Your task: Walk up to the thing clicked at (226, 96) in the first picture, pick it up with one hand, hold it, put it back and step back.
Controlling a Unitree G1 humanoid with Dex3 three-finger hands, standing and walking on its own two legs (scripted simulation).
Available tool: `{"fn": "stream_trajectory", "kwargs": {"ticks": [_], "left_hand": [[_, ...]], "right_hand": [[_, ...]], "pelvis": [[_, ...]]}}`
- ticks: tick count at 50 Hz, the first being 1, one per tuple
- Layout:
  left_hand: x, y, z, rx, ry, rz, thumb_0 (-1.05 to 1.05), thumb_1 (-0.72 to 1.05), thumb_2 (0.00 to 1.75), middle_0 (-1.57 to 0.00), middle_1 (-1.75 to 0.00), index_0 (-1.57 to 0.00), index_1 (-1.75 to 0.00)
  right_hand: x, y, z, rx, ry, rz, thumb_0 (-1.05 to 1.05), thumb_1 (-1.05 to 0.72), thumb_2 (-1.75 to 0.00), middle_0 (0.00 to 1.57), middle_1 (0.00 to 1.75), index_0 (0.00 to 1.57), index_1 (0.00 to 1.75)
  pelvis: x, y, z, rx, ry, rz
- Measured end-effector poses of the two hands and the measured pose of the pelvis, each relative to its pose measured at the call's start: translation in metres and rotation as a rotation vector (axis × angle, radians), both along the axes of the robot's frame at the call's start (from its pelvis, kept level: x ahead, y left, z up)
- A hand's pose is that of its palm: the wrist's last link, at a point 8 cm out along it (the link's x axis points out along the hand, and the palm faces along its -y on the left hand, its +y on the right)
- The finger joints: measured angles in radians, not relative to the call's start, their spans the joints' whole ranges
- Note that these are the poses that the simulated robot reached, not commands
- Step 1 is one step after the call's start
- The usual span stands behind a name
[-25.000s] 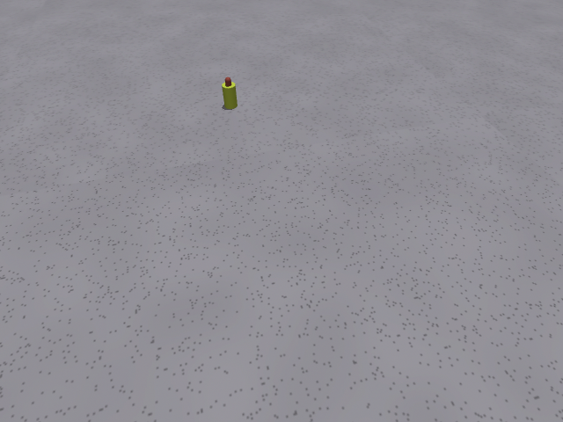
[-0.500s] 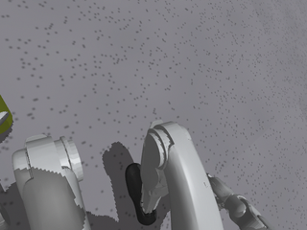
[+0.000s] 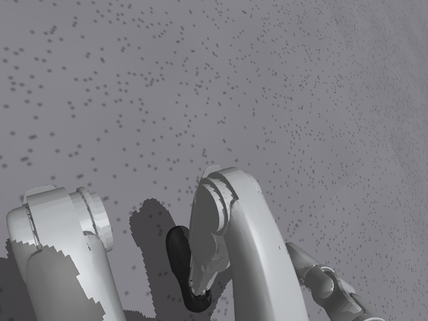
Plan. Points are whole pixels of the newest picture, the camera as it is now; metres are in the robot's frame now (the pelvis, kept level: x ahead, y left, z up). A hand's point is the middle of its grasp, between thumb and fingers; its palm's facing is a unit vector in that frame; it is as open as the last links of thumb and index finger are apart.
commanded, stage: open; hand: left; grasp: from the side
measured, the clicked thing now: out of the picture +0.41 +0.32 -0.18
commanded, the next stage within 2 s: withdraw in 0.34 s
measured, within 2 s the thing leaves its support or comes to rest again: rests again in 0.38 s
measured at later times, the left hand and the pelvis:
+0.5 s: hand out of the picture +0.40 +0.33 -0.16, palm faces +0.47 -0.88 +0.02, open 16.8 cm; pelvis +0.00 +0.00 +0.00, yaw -1 degrees
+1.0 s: hand out of the picture +0.38 +0.40 -0.06, palm faces +0.45 -0.89 -0.11, open 17.4 cm; pelvis +0.01 -0.01 +0.03, yaw +3 degrees
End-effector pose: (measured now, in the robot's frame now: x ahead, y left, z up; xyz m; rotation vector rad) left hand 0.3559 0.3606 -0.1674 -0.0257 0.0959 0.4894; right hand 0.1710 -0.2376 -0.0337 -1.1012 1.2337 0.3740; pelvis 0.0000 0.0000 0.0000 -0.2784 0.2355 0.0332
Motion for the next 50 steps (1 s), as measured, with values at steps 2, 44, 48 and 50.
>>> {"fn": "stream_trajectory", "kwargs": {"ticks": [2,44,48,50], "left_hand": [[0.001,0.001,0.001,0.002,-0.012,0.003,-0.01,-0.46,0.86,-0.67,-0.83,-0.68,-0.82],[-0.006,0.067,0.098,0.072,-0.076,-0.011,-0.01,-0.55,0.06,-0.05,-0.03,-0.06,-0.02],[-0.018,0.074,0.115,0.072,-0.013,-0.009,-0.01,-0.53,0.06,-0.04,-0.03,-0.05,-0.02],[-0.022,0.080,0.121,0.096,0.065,-0.020,-0.01,-0.52,0.06,-0.04,-0.03,-0.05,-0.02]], "right_hand": [[0.000,0.000,0.001,-0.004,0.002,0.002,-0.01,-0.93,-0.90,0.21,0.30,0.21,0.30],[0.014,0.001,0.006,0.080,-0.077,-0.148,0.00,-0.90,-0.89,0.21,0.30,0.21,0.30],[0.024,0.001,0.006,0.136,-0.132,-0.184,0.00,-0.89,-0.89,0.21,0.30,0.21,0.30],[0.027,0.000,0.006,0.157,-0.154,-0.231,0.00,-0.88,-0.89,0.21,0.30,0.21,0.30]], "pelvis": [[0.000,0.000,0.000,-0.001,-0.001,-0.001],[0.008,-0.003,0.021,0.019,0.113,0.021],[0.006,-0.005,0.027,0.034,0.137,0.029],[0.005,-0.006,0.030,0.047,0.150,0.035]]}}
